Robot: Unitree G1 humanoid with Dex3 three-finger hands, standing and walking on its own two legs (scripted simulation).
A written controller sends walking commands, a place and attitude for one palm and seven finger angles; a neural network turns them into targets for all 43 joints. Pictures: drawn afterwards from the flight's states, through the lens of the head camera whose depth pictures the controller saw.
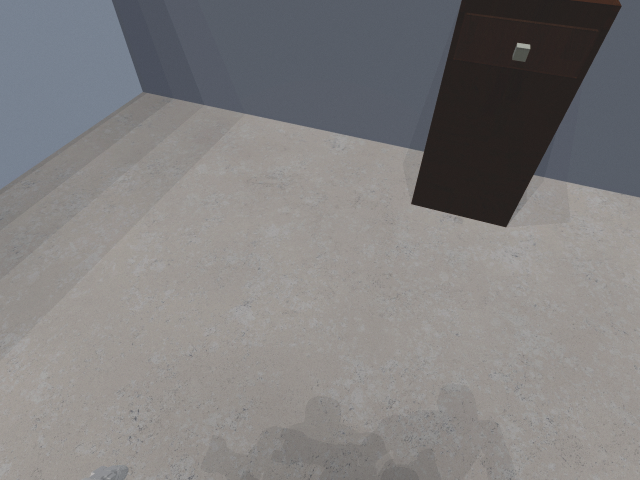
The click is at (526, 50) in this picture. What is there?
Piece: drawer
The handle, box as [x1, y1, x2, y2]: [512, 43, 529, 61]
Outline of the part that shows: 517,43 512,59 524,61 529,50 529,44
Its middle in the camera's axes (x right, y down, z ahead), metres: +0.64 -0.60 +1.23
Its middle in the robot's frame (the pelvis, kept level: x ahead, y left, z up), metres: +1.35 -0.57 -0.01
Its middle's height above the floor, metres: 0.77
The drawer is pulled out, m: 0.00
